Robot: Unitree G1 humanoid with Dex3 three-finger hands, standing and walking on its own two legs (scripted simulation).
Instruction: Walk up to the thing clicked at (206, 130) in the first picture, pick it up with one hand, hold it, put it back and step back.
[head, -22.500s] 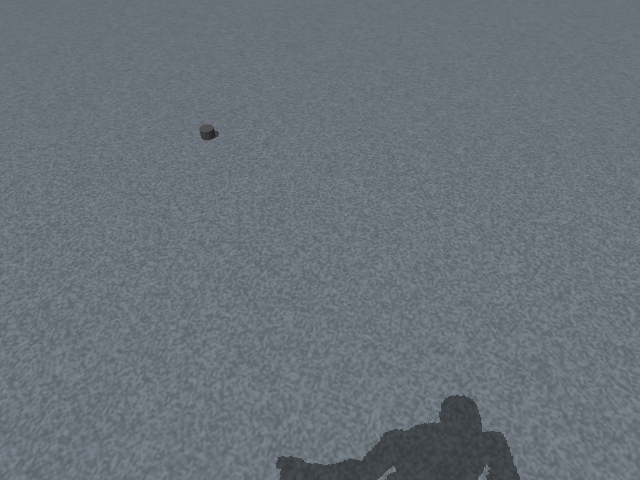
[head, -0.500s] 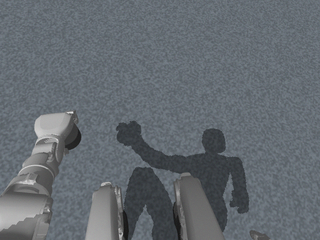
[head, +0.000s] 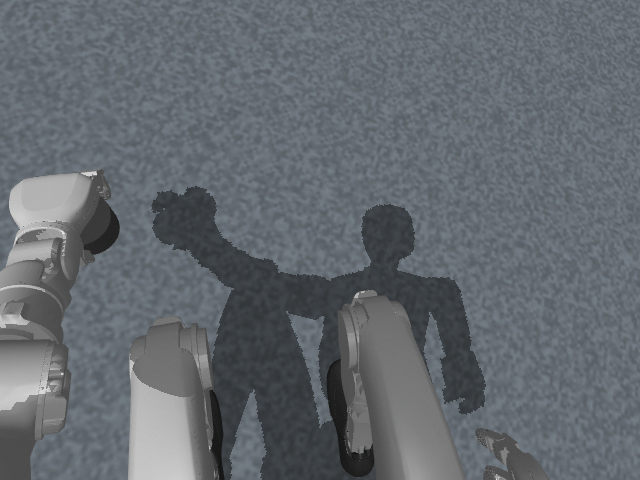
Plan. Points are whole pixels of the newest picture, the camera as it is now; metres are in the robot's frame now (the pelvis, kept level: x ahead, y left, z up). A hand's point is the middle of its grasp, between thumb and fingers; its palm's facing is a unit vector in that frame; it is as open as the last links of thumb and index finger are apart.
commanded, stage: crouch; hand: left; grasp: from above
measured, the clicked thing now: (84, 223) +0.46 +0.26 -0.18
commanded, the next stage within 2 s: lower in 0.62 s
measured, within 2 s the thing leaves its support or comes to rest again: neither
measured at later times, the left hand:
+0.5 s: hand (90, 234) +0.46 +0.27 -0.22, palm faces -0.45 -0.04 -0.89, open 10.1 cm
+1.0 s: hand (101, 240) +0.46 +0.27 -0.27, palm faces -0.47 -0.06 -0.88, open 10.1 cm
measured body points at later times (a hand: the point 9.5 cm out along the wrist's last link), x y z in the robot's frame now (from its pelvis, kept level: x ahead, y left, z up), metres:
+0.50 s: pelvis -0.01 +0.00 -0.07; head +0.23 +0.05 +0.32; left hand +0.48 +0.26 -0.17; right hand +0.03 -0.28 -0.18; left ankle +0.08 +0.13 -0.38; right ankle +0.09 -0.14 -0.38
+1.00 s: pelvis +0.00 +0.00 -0.09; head +0.24 +0.06 +0.28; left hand +0.48 +0.27 -0.22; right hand +0.03 -0.28 -0.19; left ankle +0.08 +0.13 -0.38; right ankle +0.09 -0.14 -0.38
